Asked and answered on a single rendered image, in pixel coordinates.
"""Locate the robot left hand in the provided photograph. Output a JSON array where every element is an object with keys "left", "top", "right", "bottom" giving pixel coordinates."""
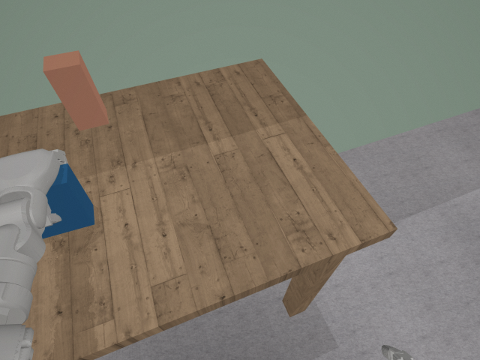
[{"left": 0, "top": 148, "right": 69, "bottom": 227}]

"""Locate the left robot forearm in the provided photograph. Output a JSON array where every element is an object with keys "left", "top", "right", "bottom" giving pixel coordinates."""
[{"left": 0, "top": 186, "right": 48, "bottom": 325}]

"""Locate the left robot upper arm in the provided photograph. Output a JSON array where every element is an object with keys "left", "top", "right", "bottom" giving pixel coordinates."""
[{"left": 0, "top": 324, "right": 34, "bottom": 360}]

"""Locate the sponge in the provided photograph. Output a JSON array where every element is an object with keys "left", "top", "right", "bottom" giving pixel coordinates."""
[{"left": 42, "top": 163, "right": 95, "bottom": 239}]

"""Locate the table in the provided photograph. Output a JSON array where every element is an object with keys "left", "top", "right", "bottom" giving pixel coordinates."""
[{"left": 0, "top": 58, "right": 398, "bottom": 360}]

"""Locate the robot right hand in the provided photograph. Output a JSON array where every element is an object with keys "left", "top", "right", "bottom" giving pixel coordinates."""
[{"left": 382, "top": 345, "right": 413, "bottom": 360}]

